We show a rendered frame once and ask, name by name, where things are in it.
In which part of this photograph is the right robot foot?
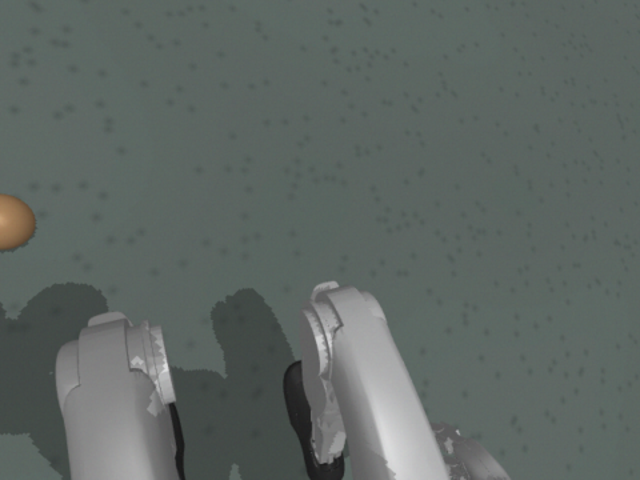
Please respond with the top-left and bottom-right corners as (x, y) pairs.
(283, 360), (345, 480)

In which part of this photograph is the left robot foot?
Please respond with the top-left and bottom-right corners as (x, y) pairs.
(169, 402), (185, 480)

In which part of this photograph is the right robot hand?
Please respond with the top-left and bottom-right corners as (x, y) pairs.
(430, 421), (511, 480)

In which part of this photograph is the ball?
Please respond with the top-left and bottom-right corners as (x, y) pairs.
(0, 194), (36, 250)

